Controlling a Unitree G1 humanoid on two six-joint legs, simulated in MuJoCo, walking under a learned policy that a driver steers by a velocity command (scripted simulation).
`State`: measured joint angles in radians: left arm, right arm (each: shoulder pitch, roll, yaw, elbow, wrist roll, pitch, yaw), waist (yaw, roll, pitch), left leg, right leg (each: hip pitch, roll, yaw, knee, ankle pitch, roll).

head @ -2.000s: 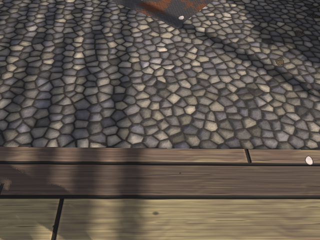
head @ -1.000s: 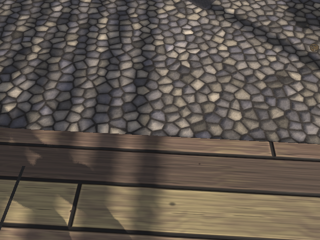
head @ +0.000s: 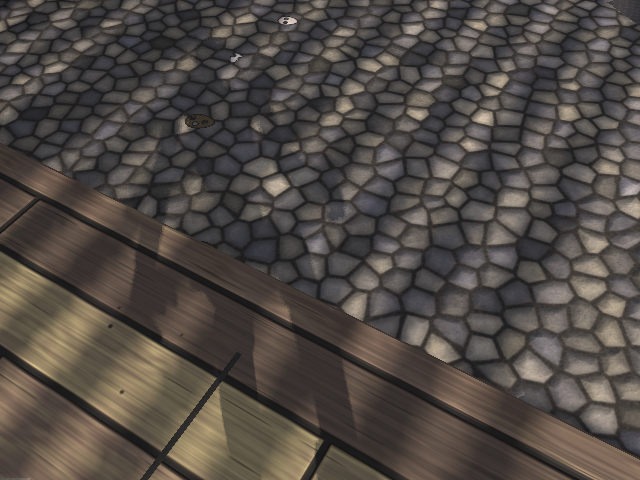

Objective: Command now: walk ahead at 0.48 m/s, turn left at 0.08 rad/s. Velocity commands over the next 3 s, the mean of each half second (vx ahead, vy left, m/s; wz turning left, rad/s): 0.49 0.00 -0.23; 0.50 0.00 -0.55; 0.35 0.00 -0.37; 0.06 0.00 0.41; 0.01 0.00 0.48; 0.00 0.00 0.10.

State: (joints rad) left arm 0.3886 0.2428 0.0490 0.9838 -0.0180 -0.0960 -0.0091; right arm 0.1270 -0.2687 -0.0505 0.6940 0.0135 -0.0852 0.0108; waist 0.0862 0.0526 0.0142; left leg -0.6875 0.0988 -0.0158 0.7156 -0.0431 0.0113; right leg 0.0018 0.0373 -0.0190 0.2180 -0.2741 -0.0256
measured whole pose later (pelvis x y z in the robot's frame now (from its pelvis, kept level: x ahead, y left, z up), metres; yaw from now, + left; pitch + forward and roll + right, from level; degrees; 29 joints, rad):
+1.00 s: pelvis +0.61 -0.07 -0.01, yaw -27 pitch +2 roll -2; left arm 0.44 0.23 0.03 0.89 0.07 -0.13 -0.08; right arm 0.08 -0.24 0.05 0.69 -0.08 -0.08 0.02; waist 0.11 0.02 0.00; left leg -0.62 0.09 -0.08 0.79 -0.06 -0.03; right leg -0.20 0.16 0.16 0.50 -0.31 -0.09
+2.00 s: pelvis +0.90 -0.13 -0.12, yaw -21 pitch +1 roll -2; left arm 0.13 0.29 0.10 0.76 0.00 0.03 0.05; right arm 0.24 -0.28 -0.07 0.69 -0.03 0.04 -0.01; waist -0.02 -0.03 -0.02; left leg -0.40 -0.01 0.01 0.72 -0.36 0.06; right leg -0.51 -0.08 -0.05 0.89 -0.46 0.05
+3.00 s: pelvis +0.97 -0.17 -0.11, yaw -5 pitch -1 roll +0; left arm 0.17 0.22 0.04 0.78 0.00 0.00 0.00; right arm 0.25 -0.20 -0.06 0.67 -0.01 0.01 -0.01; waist 0.00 0.00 0.02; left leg -0.23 -0.01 -0.08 0.59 -0.35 -0.02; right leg -0.24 0.00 0.04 0.59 -0.34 0.02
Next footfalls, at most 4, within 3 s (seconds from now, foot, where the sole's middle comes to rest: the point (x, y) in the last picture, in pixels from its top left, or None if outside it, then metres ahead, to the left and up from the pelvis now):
0.14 left None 0.27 0.15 -0.78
0.66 right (439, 433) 0.57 -0.14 -0.78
1.16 left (384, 312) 0.92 -0.02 -0.88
1.56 right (503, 317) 0.92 -0.33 -0.88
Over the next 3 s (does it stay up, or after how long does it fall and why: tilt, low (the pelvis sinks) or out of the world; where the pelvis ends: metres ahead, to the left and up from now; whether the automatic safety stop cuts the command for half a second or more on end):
stays up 0.97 -0.17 -0.11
